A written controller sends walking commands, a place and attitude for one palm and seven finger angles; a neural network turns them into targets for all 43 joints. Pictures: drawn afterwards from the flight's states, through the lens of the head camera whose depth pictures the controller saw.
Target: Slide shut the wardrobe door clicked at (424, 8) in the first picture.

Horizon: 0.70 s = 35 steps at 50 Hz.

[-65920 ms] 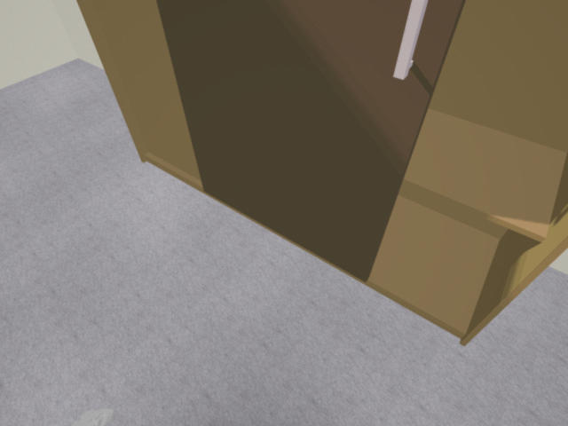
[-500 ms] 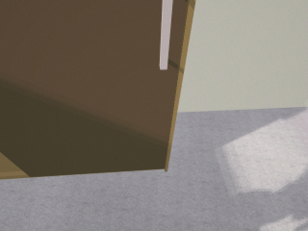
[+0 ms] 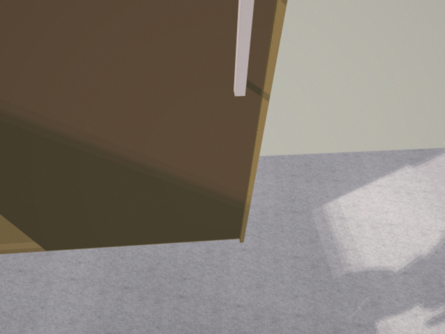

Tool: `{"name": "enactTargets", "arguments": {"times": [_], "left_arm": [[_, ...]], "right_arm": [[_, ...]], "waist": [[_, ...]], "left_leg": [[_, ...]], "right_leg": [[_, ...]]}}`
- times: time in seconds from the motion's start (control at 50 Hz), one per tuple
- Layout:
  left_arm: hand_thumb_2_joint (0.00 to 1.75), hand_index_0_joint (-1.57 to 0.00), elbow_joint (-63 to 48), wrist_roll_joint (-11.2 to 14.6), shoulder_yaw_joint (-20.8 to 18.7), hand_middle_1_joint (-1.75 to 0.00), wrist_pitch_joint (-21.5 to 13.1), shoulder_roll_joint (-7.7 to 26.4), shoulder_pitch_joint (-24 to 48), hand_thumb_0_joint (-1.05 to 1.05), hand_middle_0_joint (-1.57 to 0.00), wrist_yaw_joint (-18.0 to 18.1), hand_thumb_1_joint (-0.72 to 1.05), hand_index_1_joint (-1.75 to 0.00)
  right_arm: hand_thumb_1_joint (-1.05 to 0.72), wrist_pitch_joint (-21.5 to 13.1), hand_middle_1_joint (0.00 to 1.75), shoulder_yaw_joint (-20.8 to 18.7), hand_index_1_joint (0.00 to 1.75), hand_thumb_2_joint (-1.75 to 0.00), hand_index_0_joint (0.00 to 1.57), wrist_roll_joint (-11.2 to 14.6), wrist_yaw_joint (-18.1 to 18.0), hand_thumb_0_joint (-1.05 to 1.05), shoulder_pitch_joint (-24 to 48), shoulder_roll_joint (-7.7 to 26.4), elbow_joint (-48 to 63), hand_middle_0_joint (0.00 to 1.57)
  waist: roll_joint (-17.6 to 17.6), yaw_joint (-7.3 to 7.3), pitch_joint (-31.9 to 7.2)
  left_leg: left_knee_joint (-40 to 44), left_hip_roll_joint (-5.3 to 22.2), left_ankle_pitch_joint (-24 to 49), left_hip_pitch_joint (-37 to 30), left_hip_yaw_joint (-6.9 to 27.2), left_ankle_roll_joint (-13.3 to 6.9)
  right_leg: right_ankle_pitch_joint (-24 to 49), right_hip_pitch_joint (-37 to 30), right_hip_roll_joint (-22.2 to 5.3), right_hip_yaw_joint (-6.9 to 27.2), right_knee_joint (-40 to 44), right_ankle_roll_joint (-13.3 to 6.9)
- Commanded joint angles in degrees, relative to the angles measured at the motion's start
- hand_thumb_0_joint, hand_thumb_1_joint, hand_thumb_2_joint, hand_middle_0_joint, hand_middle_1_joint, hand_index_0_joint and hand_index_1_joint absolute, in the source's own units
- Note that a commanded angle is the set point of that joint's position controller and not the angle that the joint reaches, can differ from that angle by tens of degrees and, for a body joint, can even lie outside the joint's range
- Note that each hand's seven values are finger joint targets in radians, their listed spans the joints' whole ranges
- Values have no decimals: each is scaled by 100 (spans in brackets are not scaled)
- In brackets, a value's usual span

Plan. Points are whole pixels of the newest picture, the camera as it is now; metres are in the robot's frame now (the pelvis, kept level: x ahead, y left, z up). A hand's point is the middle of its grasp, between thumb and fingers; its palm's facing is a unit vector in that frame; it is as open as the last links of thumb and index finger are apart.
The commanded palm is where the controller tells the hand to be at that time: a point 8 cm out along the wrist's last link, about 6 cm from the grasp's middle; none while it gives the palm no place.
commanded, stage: look to check the result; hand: left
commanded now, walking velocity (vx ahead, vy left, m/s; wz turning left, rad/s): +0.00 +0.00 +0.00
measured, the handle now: (242, 32) +0.58 +0.00 +0.25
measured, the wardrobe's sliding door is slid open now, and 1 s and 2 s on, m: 0.00 0.00 0.00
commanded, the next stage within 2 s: stand and wait in 0.20 s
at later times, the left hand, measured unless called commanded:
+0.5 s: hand out of the picture +0.01 +0.17 -0.18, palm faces +0.02 -0.98 -0.20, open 7.4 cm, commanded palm none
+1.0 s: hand out of the picture +0.02 +0.18 -0.17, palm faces +0.01 -0.98 -0.21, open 7.4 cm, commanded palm none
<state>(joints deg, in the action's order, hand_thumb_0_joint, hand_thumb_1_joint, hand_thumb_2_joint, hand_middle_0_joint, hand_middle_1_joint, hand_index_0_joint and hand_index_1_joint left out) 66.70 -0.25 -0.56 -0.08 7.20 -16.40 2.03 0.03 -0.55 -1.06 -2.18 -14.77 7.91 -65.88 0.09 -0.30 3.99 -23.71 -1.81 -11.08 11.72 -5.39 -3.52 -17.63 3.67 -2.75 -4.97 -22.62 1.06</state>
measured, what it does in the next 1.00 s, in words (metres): stands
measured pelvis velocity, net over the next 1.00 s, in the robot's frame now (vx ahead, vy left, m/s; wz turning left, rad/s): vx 0.01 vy -0.01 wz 0.00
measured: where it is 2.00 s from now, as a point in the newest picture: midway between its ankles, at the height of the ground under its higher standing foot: outside the picture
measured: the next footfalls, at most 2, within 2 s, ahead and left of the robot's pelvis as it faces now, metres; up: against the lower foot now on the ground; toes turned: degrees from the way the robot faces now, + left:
none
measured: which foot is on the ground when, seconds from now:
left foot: down 0.00-1.00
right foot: down 0.00-1.00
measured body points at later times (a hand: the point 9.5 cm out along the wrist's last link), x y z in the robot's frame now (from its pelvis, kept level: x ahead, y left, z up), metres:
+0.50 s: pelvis +0.01 +0.00 +0.00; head +0.03 +0.00 +0.45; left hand +0.01 +0.23 -0.16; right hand +0.01 -0.23 -0.16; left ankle +0.02 +0.08 -0.74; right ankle -0.06 -0.12 -0.74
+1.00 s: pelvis +0.01 -0.01 +0.00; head +0.04 -0.01 +0.45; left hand +0.02 +0.23 -0.16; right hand +0.03 -0.25 -0.16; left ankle +0.02 +0.08 -0.74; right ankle -0.06 -0.12 -0.74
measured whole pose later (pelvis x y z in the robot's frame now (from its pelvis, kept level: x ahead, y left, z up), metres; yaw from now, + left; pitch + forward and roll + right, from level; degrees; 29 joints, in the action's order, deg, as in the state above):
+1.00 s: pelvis +0.01 -0.01 +0.00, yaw +0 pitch -1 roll +0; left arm 66.4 -0.4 -0.7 -0.5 10.3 -12.4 1.5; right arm -0.4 -0.5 -0.9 -1.9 -10.6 10.9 -66.3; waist 0.2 -0.4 3.8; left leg -21.0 -1.7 -10.6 9.7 -5.3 -2.9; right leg -16.9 1.5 -2.4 -4.9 -19.4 0.7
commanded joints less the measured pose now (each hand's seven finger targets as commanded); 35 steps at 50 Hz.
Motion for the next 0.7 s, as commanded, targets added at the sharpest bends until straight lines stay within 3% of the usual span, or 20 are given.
{"name": "enactTargets", "arguments": {"times": [0.0,0.68], "left_arm": [[90,-20,-44,-5,-83,-30,-78,556,-477,0,-20,50,90,-30],[90,-20,-125,-13,-116,-30,-118,903,-47,0,-20,27,90,-30]], "right_arm": [[-90,-67,30,-69,30,-90,20,-2,-9,0,-382,527,66,20],[-90,-103,30,-85,30,-90,20,12,3,0,42,885,76,20]], "waist": [[-4,-34,-25],[44,-33,-193]], "left_leg": [[389,774,962,-434,853,43],[419,848,1572,-676,873,64]], "right_leg": [[690,569,-435,462,464,-273],[1131,355,-486,484,567,-253]]}}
